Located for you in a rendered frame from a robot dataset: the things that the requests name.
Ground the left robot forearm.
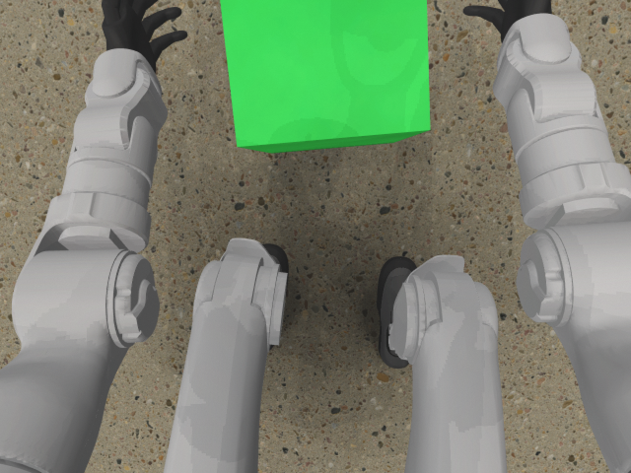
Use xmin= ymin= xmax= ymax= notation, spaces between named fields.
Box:
xmin=12 ymin=48 xmax=168 ymax=341

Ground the carton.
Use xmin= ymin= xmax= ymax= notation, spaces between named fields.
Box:
xmin=220 ymin=0 xmax=430 ymax=154

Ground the robot right upper arm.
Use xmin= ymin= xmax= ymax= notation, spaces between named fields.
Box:
xmin=516 ymin=221 xmax=631 ymax=473

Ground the right robot forearm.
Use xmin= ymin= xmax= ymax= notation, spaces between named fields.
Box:
xmin=493 ymin=13 xmax=631 ymax=230

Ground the right robot hand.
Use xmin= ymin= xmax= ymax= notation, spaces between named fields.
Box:
xmin=463 ymin=0 xmax=552 ymax=43

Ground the left robot hand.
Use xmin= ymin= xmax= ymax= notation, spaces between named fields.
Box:
xmin=102 ymin=0 xmax=187 ymax=74

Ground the left robot foot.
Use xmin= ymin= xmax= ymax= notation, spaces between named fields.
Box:
xmin=263 ymin=243 xmax=289 ymax=351

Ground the robot left upper arm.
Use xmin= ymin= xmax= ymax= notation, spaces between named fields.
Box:
xmin=0 ymin=249 xmax=160 ymax=473

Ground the right robot shin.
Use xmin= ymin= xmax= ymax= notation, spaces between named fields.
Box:
xmin=388 ymin=255 xmax=499 ymax=360

